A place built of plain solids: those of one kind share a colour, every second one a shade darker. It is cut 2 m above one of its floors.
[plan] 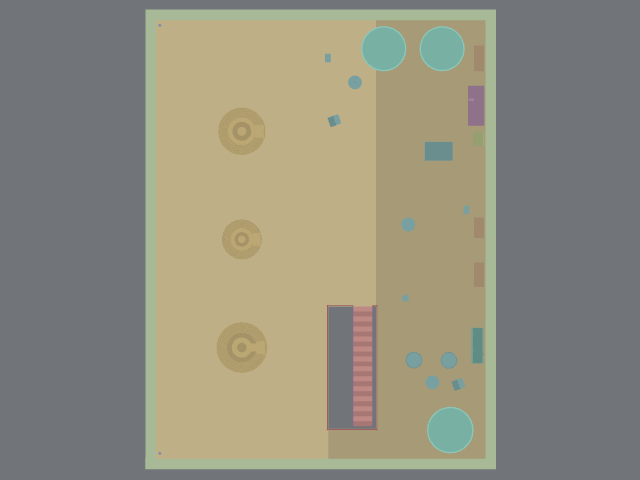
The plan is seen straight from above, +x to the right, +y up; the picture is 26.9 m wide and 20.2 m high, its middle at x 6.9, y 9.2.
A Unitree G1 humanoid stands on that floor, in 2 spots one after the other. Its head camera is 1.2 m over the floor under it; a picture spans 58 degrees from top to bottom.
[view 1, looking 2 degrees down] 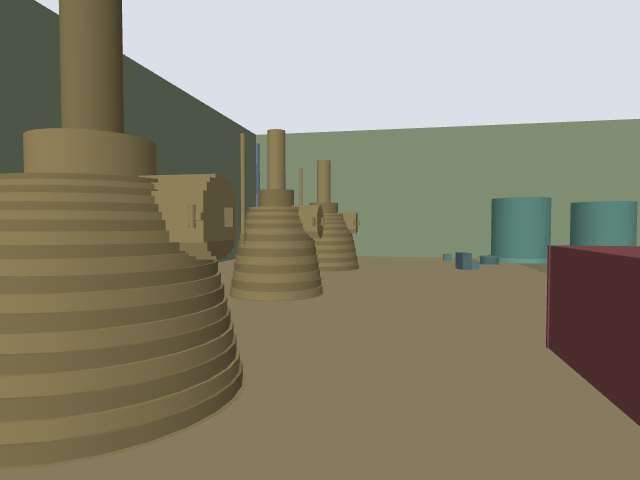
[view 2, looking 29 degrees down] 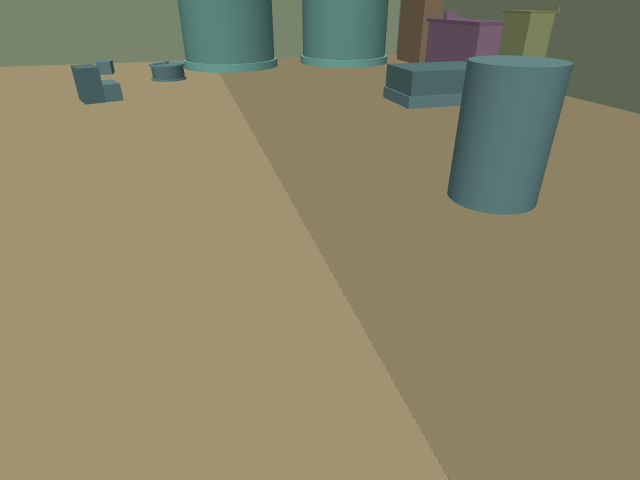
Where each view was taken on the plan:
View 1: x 5.81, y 1.90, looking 101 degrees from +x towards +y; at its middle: still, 11.27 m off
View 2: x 8.70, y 7.50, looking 74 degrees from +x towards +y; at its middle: upper_floor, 2.47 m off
